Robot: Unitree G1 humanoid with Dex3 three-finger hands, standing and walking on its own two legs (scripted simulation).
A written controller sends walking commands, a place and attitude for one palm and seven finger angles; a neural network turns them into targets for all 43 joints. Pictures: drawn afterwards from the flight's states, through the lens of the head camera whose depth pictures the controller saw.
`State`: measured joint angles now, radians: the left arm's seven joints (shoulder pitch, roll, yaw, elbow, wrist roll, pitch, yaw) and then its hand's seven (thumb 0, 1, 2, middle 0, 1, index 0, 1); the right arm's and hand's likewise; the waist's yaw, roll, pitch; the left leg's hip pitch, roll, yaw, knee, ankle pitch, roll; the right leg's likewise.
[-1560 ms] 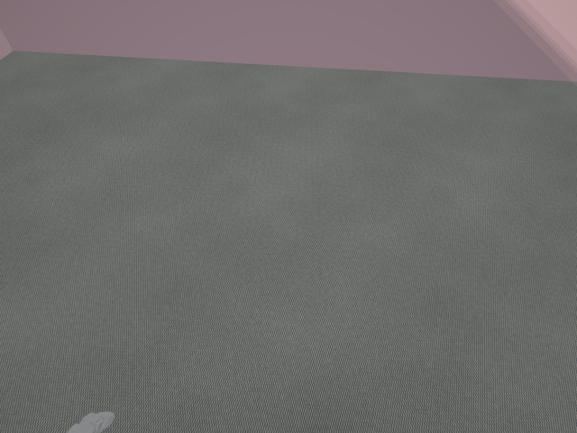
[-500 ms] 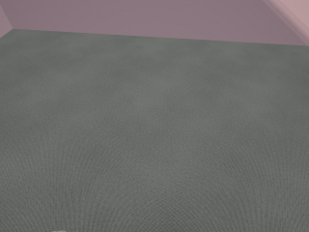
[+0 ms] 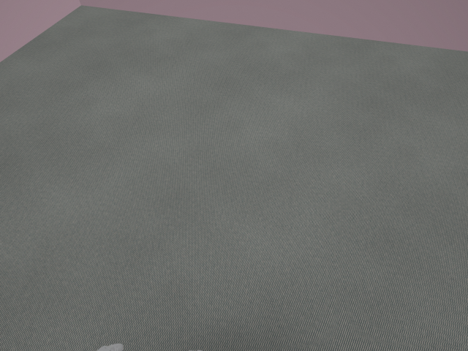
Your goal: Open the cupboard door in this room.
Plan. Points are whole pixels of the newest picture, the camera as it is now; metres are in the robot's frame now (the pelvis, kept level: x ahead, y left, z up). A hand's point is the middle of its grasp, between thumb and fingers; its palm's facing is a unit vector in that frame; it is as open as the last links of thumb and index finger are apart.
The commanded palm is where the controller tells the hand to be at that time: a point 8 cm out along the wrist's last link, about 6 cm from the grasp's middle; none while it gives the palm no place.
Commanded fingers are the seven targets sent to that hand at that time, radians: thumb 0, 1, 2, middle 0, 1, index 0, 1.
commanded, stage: turn or walk to find it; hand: left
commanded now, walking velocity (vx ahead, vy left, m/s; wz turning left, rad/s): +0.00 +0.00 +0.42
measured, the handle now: out of the picture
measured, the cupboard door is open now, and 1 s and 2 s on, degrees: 0 0 0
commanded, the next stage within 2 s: stand and wait in 1.86 s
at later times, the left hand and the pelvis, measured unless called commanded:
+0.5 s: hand out of the picture -0.05 +0.24 -0.18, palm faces +0.26 -0.93 -0.24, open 7.4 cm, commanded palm none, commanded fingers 0.00 0.90 0.90 -0.20 -0.30 -0.20 -0.30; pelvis -0.02 +0.02 +0.00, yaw +13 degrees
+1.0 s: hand out of the picture -0.03 +0.20 -0.15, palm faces +0.43 -0.86 -0.26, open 7.4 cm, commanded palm none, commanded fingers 0.00 0.90 0.90 -0.20 -0.30 -0.20 -0.30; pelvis -0.02 -0.01 +0.01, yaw +26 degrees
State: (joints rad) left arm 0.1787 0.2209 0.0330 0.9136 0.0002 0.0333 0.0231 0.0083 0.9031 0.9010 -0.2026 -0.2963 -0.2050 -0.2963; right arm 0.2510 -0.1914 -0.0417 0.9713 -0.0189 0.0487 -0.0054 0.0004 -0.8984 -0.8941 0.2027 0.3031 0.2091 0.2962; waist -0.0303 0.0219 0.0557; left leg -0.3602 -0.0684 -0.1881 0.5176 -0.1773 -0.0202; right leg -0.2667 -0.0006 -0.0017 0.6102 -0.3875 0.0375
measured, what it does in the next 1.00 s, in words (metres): steps on the spot, turning left: right foot, then left foot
